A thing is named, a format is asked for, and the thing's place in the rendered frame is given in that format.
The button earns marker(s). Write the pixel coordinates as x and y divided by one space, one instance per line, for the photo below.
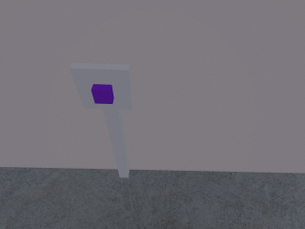
102 93

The panel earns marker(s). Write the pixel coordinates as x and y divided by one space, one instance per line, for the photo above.
119 76

